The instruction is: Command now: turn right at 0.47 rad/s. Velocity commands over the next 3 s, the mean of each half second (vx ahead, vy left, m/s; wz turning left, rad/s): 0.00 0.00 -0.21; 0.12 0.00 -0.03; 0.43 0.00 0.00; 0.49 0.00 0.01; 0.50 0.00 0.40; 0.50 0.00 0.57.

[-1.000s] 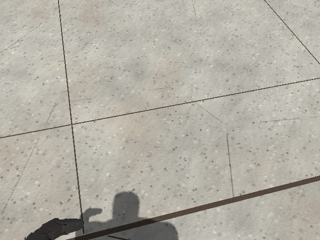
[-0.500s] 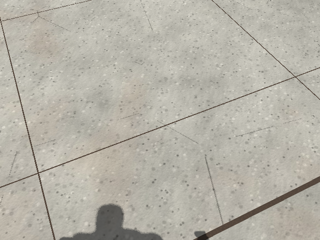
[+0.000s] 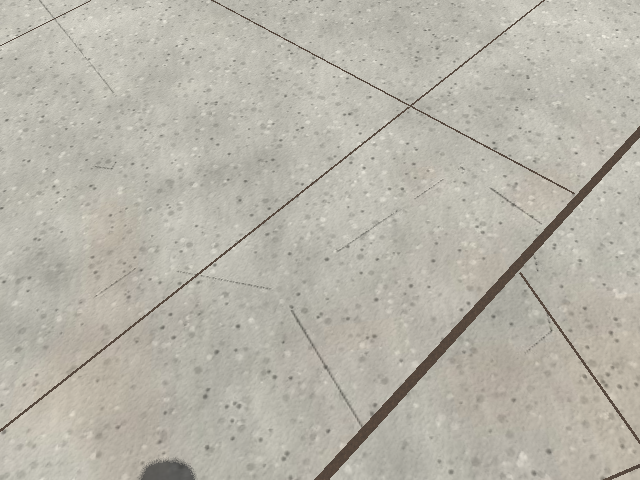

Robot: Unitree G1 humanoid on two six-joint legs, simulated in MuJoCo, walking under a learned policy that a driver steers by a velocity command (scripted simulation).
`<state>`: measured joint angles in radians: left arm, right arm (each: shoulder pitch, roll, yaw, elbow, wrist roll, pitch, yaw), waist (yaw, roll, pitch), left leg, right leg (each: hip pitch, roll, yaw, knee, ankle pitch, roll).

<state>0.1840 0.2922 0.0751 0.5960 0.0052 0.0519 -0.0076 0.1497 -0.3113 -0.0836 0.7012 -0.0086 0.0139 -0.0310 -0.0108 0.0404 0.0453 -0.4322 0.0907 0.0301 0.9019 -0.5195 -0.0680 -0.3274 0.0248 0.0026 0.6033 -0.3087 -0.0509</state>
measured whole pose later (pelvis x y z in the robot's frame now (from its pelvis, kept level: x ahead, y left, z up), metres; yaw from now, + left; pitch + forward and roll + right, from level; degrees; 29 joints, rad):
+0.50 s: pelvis +0.01 +0.01 +0.01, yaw -5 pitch -1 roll +0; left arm 0.18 0.23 0.03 0.74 0.02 0.02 0.01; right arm 0.19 -0.24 -0.04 0.75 -0.02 -0.02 -0.01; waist 0.00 -0.02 0.02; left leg -0.23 0.02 -0.01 0.52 -0.28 -0.02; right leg -0.24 0.06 0.07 0.52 -0.27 -0.03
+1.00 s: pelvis +0.06 -0.01 +0.00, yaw -4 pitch +0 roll +0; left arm 0.28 0.24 0.06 0.86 -0.02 -0.08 -0.01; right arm 0.32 -0.27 -0.04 0.83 0.02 -0.03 -0.02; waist 0.01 0.04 0.00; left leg -0.21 0.02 -0.03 0.64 -0.41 0.01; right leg -0.22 0.04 -0.02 0.55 -0.31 -0.05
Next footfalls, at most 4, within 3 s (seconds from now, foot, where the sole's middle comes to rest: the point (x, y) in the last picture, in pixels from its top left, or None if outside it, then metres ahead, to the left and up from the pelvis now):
0.34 left None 0.06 0.13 -0.77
1.40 left None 0.44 0.10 -0.77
1.96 right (416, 353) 0.72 -0.15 -0.77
2.52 left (303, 257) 1.00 0.11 -0.77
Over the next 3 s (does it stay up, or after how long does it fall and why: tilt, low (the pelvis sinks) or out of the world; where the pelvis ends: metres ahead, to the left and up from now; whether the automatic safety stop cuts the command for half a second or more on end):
stays up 1.13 0.05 0.00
